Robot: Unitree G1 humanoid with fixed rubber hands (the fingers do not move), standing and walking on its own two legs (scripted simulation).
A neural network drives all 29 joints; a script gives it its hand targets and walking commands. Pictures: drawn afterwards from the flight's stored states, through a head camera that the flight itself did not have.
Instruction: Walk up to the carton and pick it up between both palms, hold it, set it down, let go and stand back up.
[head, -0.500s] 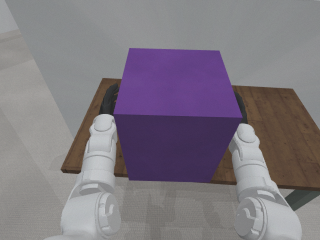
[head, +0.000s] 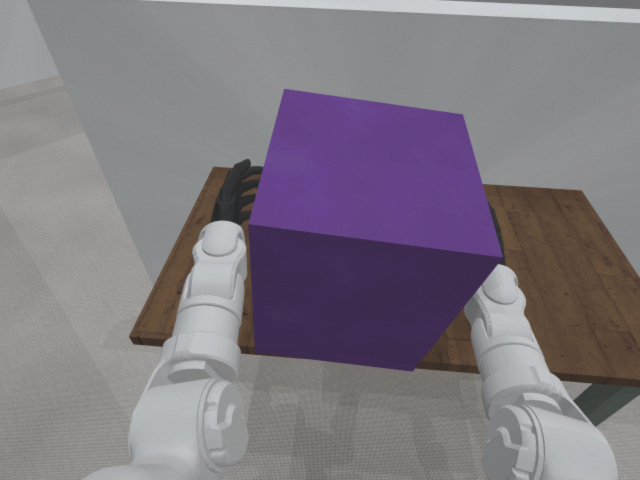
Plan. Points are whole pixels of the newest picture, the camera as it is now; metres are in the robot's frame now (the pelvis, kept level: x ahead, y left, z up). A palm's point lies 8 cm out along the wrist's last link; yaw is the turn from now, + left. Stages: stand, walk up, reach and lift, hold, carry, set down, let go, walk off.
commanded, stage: reach and lift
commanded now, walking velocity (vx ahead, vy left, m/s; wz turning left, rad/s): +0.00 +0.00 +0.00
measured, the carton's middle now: (353, 240) +0.42 -0.03 +0.09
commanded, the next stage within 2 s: none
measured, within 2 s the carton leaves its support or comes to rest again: neither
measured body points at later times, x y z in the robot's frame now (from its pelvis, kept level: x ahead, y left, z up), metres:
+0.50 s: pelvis -0.01 +0.00 +0.00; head -0.04 +0.03 +0.45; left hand +0.41 +0.15 +0.17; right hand +0.38 -0.18 +0.15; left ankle +0.01 +0.10 -0.75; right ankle +0.00 -0.09 -0.75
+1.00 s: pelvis -0.01 +0.00 +0.00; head -0.07 +0.04 +0.44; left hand +0.39 +0.16 +0.21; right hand +0.37 -0.17 +0.19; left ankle +0.01 +0.10 -0.75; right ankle +0.00 -0.09 -0.75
